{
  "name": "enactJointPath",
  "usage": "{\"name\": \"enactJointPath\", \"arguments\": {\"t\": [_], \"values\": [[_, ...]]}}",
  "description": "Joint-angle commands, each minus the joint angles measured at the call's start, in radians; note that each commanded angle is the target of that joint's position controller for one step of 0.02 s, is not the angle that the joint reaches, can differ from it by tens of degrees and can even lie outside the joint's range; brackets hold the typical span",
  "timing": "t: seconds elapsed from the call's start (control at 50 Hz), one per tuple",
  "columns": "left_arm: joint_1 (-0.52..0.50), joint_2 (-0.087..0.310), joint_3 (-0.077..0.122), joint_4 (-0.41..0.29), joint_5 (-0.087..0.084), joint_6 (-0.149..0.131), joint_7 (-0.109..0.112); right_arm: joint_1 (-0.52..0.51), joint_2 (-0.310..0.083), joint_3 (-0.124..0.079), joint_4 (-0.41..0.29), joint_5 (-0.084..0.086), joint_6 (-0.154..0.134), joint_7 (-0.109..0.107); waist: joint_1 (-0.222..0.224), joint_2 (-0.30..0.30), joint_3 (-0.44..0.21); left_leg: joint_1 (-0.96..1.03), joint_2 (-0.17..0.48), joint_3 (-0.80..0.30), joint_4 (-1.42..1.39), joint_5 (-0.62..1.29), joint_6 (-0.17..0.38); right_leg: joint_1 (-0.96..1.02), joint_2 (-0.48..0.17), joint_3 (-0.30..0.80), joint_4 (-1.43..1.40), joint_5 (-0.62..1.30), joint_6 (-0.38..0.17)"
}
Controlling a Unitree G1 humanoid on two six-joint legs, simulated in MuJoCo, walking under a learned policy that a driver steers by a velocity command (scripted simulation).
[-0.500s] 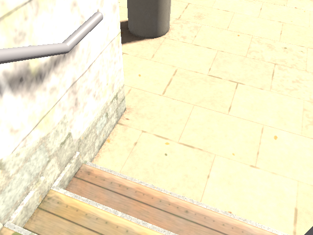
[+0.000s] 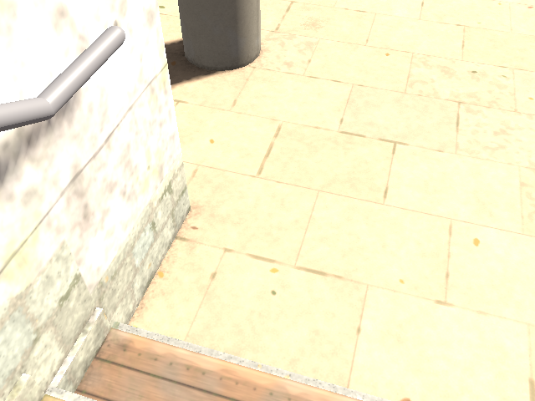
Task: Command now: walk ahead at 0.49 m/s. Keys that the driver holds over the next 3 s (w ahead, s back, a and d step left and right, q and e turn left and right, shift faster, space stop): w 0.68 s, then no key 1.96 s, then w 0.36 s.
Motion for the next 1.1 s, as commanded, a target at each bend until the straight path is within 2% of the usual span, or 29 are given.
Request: {"name": "enactJointPath", "arguments": {"t": [0.02,0.18,0.26,0.28,0.3,0.32,0.34,0.36,0.4,0.42,0.44,0.46,0.48,0.52,0.56,0.6,0.62,0.66,0.68,0.78,0.8,0.84,0.86,0.88,0.9,0.92,0.98,1.04,1.1], "values": [[-0.019,0.052,0.018,-0.049,0.01,-0.011,-0.021,-0.071,-0.078,-0.006,-0.063,-0.007,-0.015,-0.016,0.039,0.082,0.077,-0.162,0.239,-0.278,-0.149,-0.02,0.131,0.066,-0.002,0.012,-0.141,0.271,0.007],[-0.246,0.03,0.001,-0.132,-0.042,-0.025,-0.036,0.033,-0.127,-0.016,-0.077,-0.055,0.021,-0.044,-0.128,0.124,0.181,-0.102,0.254,-0.302,0.093,0.086,0.125,0.22,-0.017,-0.034,-0.488,0.043,0.01],[0.317,0.127,0.044,0.111,-0.023,-0.036,-0.014,0.081,-0.142,-0.019,-0.041,-0.041,0.032,-0.045,0.095,-0.071,-0.036,-0.181,0.112,-0.136,0.844,0.193,0.099,0.836,0.024,-0.149,-0.624,0.052,-0.021],[0.438,0.175,0.041,0.139,-0.015,-0.039,-0.023,0.17,-0.056,-0.027,-0.029,-0.013,0.019,-0.03,0.077,-0.262,-0.18,-0.545,-0.028,-0.118,1.368,-0.563,0.047,1.157,-0.144,0.009,-0.208,0.441,-0.081],[0.461,0.204,0.041,0.124,-0.047,-0.027,-0.03,0.192,-0.097,-0.03,-0.067,0.021,-0.002,-0.038,0.081,-0.239,-0.288,-0.754,0.01,-0.181,1.537,-0.489,0.062,1.237,-0.252,0.167,-0.156,0.387,-0.121],[0.467,0.257,0.057,0.124,-0.064,-0.017,-0.018,0.03,-0.11,-0.025,-0.145,0.026,-0.011,-0.042,0.137,-0.283,-0.291,-0.929,-0.01,-0.149,1.541,-0.329,0.047,1.169,-0.39,0.428,-0.463,-0.188,-0.231],[0.332,0.135,0.024,0.098,-0.065,-0.013,0.003,-0.15,-0.12,-0.024,-0.158,-0.029,0.012,-0.035,0.106,-0.056,-0.017,-0.993,0.063,-0.089,1.387,-0.171,0.04,0.923,-0.254,0.344,-0.588,-0.419,-0.159],[0.275,0.119,0.011,0.088,-0.04,-0.025,0.017,-0.135,-0.093,-0.025,-0.172,-0.029,0.021,-0.026,0.063,-0.169,0.004,-0.935,0.063,-0.121,1.346,-0.101,0.021,0.77,-0.322,0.382,-0.582,-0.393,-0.193],[0.242,0.066,-0.011,0.082,-0.01,-0.057,0.004,-0.106,-0.08,-0.02,-0.133,-0.049,0.067,-0.014,-0.015,-0.064,0.108,-0.769,0.116,-0.177,1.146,-0.02,0.023,0.447,-0.266,0.322,-0.58,-0.422,-0.181],[0.173,0.038,-0.032,0.099,0.109,-0.121,-0.05,-0.067,0.084,0.048,-0.188,-0.086,-0.02,0.044,-0.04,0.014,0.223,-0.797,0.114,-0.401,1.011,0.469,0.057,0.223,-0.175,0.253,-0.619,-0.585,-0.099],[0.127,0.046,-0.022,0.086,-0.02,-0.112,-0.008,-0.123,-0.088,-0.017,-0.139,-0.047,0.026,0.019,-0.111,-0.037,0.098,-0.665,0.127,-0.224,0.753,0.348,0.003,0.296,-0.16,0.215,-0.608,-0.427,-0.105],[0.138,0.011,-0.033,0.065,0.111,-0.169,-0.043,-0.116,0.004,0.032,-0.166,-0.109,-0.041,0.075,0.012,0.035,0.145,-0.646,0.095,-0.335,0.635,0.667,0.031,0.121,-0.111,0.109,-0.623,-0.507,-0.136],[0.116,0.109,-0.015,0.069,-0.044,-0.125,-0.001,-0.206,-0.102,-0.015,-0.185,-0.068,0.019,0.033,-0.106,-0.08,0.064,-0.517,0.101,-0.153,0.437,0.481,-0.019,0.247,-0.111,0.146,-0.638,-0.198,-0.151],[0.243,0.114,-0.007,0.092,-0.057,-0.105,0.013,-0.168,-0.058,-0.002,-0.156,-0.037,0.071,0.02,-0.073,-0.116,-0.03,-0.469,0.109,-0.13,0.497,0.524,-0.029,0.399,-0.134,0.115,-0.581,0.068,-0.182],[0.33,0.032,-0.017,0.121,-0.055,-0.099,0.023,-0.301,-0.086,-0.014,-0.181,-0.024,0.069,0.026,-0.027,-0.007,0.067,-0.625,0.154,-0.189,0.316,0.689,-0.013,0.53,-0.091,0.122,-0.537,-0.198,-0.173],[0.392,0.037,-0.015,0.114,-0.038,-0.098,0.037,-0.411,-0.071,-0.012,-0.179,-0.039,0.05,0.04,0.038,0.006,0.096,-0.683,0.148,-0.17,0.179,0.773,-0.014,0.626,-0.087,0.152,-0.493,-0.368,-0.179],[0.51,-0.093,-0.069,0.192,0.121,-0.137,0.011,-0.437,0.038,0.07,-0.222,-0.163,-0.002,0.104,0.095,0.038,0.171,-0.896,0.19,-0.3,0.052,0.991,-0.023,0.696,-0.128,0.152,-0.39,-0.389,-0.209],[0.592,-0.034,-0.071,0.199,0.105,-0.149,-0.003,-0.52,-0.004,0.062,-0.253,-0.144,-0.019,0.12,0.134,0.056,0.102,-0.711,0.156,-0.18,-0.065,1.058,-0.017,0.597,-0.074,0.1,-0.364,-0.423,-0.203],[0.377,0.074,-0.023,0.102,-0.049,-0.119,0.015,-0.573,-0.063,0.019,-0.249,-0.037,0.003,0.089,0.111,0.054,0.059,-0.459,0.103,-0.096,-0.069,0.964,-0.022,0.471,-0.056,0.127,-0.398,-0.461,-0.182],[0.5,-0.007,-0.044,0.166,-0.013,-0.08,0.033,-0.607,-0.022,0.042,-0.271,-0.023,0.003,0.063,0.203,0.011,0.179,-0.259,0.077,-0.049,-0.281,0.875,-0.039,0.489,0.024,0.054,-0.206,-0.208,-0.124],[0.567,0.018,-0.063,0.204,0.06,-0.109,-0.014,-0.484,-0.059,0.048,-0.267,-0.179,0.007,0.107,0.111,0.003,0.143,-0.162,0.17,-0.162,-0.302,0.815,-0.019,0.499,-0.029,0.118,-0.098,-0.205,-0.103],[0.411,0.128,-0.025,0.157,0.025,-0.113,-0.076,-0.093,-0.191,-0.021,-0.124,-0.134,0.003,0.098,-0.051,0.097,0.018,0.242,0.122,-0.034,-0.393,0.896,-0.006,0.426,0.059,0.04,0.184,-0.102,-0.065],[0.436,0.092,-0.045,0.198,0.044,-0.098,-0.114,0.21,-0.202,-0.037,-0.047,-0.111,0.005,0.089,-0.18,0.185,-0.111,0.716,0.239,-0.129,-0.328,1.11,0.126,0.141,0.092,0.053,0.497,-0.261,0.005],[0.634,-0.045,-0.053,0.207,0.018,-0.094,-0.128,0.268,-0.262,-0.037,-0.056,-0.104,0.013,0.093,-0.088,0.377,-0.501,1.121,0.461,-0.277,0.096,1.69,0.389,-0.021,0.169,-0.02,0.985,-1.084,0.092],[0.495,0.047,-0.033,0.126,-0.007,-0.093,-0.12,0.21,-0.244,-0.035,-0.084,-0.135,0.028,0.108,-0.132,0.204,-0.464,1.06,0.509,-0.452,0.069,1.769,0.435,-0.21,0.171,0.006,1.111,-1.103,0.121],[0.27,0.062,-0.034,0.017,-0.021,-0.095,-0.107,0.013,-0.235,-0.036,-0.135,-0.113,0.012,0.102,-0.105,0.08,-0.25,0.811,0.518,-0.391,-0.045,1.493,0.357,-0.341,0.091,-0.04,0.952,-1.02,0.1],[0.24,-0.02,-0.056,0.015,0.041,-0.11,-0.027,-0.293,-0.059,0.035,-0.206,-0.065,-0.034,0.079,0.081,0.008,0.077,-0.144,0.374,-0.215,-0.33,1.025,0.233,0.077,-0.1,0.023,0.338,-0.62,0.066],[0.38,-0.022,-0.038,0.116,0.031,-0.092,-0.054,-0.26,-0.117,0.024,-0.166,-0.057,-0.073,0.088,0.133,0.069,0.012,-0.413,0.196,-0.093,-0.283,0.879,0.176,0.441,-0.046,-0.104,-0.006,-0.226,0.118],[0.551,0.002,-0.021,0.146,0.04,-0.103,-0.067,-0.386,-0.171,0.016,-0.213,-0.08,-0.074,0.117,0.218,0.083,-0.058,-0.55,0.214,-0.112,-0.128,0.857,0.127,0.704,0.008,-0.102,0.13,-0.177,0.146]]}}
Next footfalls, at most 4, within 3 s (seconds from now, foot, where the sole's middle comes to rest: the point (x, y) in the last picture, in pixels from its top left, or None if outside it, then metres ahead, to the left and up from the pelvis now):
0.26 right None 0.28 -0.17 -0.91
0.86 left None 0.62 0.01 -1.07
1.14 right None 0.62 -0.20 -1.07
2.98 right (350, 397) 0.66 -0.24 -1.07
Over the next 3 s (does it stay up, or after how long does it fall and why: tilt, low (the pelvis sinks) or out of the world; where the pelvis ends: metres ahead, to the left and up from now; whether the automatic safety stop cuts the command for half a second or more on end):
stays up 0.68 -0.13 -0.34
